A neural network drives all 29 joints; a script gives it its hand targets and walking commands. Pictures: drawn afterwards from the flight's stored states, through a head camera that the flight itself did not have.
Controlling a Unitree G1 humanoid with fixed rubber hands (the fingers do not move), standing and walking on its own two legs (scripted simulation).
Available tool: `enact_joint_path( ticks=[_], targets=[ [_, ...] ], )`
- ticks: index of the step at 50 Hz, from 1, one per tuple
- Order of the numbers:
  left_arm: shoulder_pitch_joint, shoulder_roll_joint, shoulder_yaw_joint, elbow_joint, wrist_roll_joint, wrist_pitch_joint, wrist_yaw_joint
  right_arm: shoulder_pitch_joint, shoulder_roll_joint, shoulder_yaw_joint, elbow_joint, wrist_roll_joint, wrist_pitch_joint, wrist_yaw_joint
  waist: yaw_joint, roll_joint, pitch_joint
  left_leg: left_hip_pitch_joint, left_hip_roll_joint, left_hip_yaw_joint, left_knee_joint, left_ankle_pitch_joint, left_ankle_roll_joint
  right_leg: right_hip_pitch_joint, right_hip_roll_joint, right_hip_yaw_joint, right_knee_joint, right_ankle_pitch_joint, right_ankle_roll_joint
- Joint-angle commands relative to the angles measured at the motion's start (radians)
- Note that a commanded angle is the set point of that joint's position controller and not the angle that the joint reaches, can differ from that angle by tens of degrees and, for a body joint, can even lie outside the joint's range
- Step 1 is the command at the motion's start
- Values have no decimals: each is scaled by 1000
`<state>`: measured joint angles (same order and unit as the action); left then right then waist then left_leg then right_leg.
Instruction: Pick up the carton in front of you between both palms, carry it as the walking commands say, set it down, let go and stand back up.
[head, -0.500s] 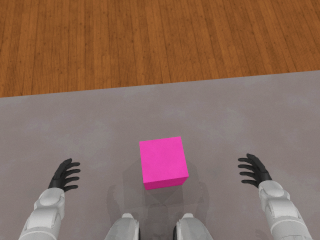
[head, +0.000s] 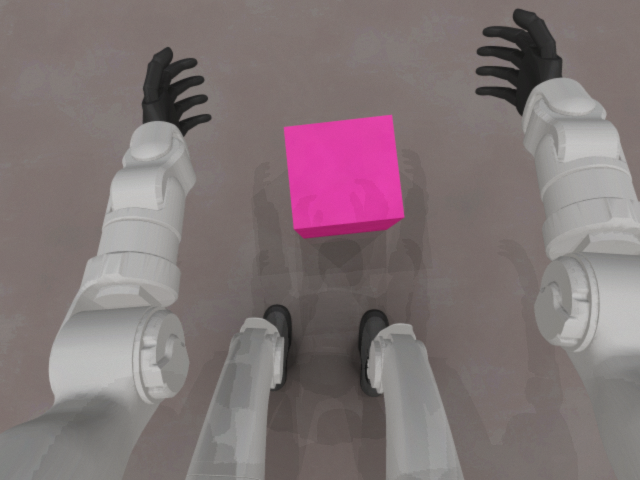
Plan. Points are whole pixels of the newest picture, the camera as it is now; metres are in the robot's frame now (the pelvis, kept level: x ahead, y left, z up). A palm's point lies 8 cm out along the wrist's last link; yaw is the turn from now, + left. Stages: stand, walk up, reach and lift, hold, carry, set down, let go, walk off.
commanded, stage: reach and lift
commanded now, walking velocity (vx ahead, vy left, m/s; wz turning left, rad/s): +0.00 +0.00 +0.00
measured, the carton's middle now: (341, 185) +0.52 -0.01 -0.52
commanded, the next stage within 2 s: none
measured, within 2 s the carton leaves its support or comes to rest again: leaves its support in 1.82 s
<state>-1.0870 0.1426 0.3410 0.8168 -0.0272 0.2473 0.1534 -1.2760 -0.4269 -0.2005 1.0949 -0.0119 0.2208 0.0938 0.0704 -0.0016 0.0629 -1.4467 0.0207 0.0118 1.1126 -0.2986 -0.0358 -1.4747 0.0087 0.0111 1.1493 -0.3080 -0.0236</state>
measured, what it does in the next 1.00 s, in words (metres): lowers itself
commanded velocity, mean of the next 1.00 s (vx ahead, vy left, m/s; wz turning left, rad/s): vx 0.00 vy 0.00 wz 0.00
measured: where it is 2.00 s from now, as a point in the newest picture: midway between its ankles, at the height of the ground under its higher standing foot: (321, 365)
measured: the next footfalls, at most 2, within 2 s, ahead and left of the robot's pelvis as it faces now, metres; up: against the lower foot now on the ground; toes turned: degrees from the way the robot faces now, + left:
none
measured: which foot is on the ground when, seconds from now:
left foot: down 0.00-1.00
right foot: down 0.00-1.00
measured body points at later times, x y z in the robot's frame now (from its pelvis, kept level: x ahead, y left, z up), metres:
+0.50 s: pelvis +0.02 +0.01 -0.12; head +0.37 -0.01 +0.17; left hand +0.52 +0.19 -0.29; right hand +0.55 -0.20 -0.29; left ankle +0.10 +0.14 -0.61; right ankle +0.10 -0.10 -0.61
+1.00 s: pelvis -0.03 +0.01 -0.27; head +0.36 -0.01 -0.04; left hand +0.52 +0.19 -0.46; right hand +0.56 -0.18 -0.47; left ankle +0.10 +0.14 -0.61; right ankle +0.10 -0.10 -0.61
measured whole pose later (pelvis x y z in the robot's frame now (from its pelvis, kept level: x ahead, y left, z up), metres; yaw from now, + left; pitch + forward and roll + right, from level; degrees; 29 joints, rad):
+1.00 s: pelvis -0.03 +0.01 -0.27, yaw +3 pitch +37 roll +4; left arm -1.46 0.25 0.18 1.09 -0.23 0.07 0.19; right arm -1.60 -0.53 0.04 1.27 0.22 0.06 -0.02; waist 0.04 0.05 0.41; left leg -2.25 -0.04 0.01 2.12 -0.52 -0.06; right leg -2.29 0.00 0.05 2.16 -0.53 0.00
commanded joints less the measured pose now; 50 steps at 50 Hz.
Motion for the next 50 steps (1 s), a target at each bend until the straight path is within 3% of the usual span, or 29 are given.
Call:
enact_joint_path(
  ticks=[1,7,14,19,24,29,35,39,45,50],
  targets=[
    [-248,96,58,-104,40,-32,2,-327,-132,-43,-69,-43,-28,0,14,-108,-1010,352,-86,74,-79,29,-28,571,45,6,-134,49,42],
    [-185,48,107,-153,94,-91,-28,-293,-59,-91,-114,-98,-75,-12,9,-125,-1084,223,-99,79,-50,201,-22,639,51,28,-65,337,47],
    [-76,12,133,-96,120,-172,-54,-148,36,-125,-112,-121,-132,-36,-14,-118,-1030,-76,-105,61,112,270,-33,443,34,68,121,534,48],
    [-96,23,73,-77,65,-202,-38,-125,-2,-101,-129,-77,-160,-70,-47,-76,-1077,-171,-108,53,292,293,-48,255,36,57,281,496,47],
    [-144,83,-23,-95,-36,-205,5,-205,-89,7,-185,49,-176,-94,-29,-86,-1232,-106,-104,47,472,333,-43,149,41,25,458,430,49],
    [-260,132,-97,-128,-124,-176,45,-328,-166,99,-207,152,-157,-105,-25,-119,-1298,-98,-100,60,605,217,-38,101,33,-4,592,273,47],
    [-407,149,-133,-40,-175,-134,64,-452,-203,147,-72,192,-122,-104,-31,-105,-1125,-154,-79,71,694,-15,-34,-62,5,-14,666,1,38],
    [-481,160,-119,57,-162,-143,56,-508,-211,159,36,190,-130,-97,-31,-78,-975,-196,-67,64,753,-78,-28,-168,-13,2,710,-90,32],
    [-565,191,-116,154,-159,-183,39,-587,-226,191,105,205,-168,-101,-31,-62,-878,-228,-61,48,844,-46,-29,-212,-27,27,797,-64,26],
    [-601,193,-185,166,-239,-215,41,-649,-242,253,63,256,-197,-124,-46,-93,-1015,-179,-64,52,912,66,-26,-84,-28,28,866,68,29]
  ],
)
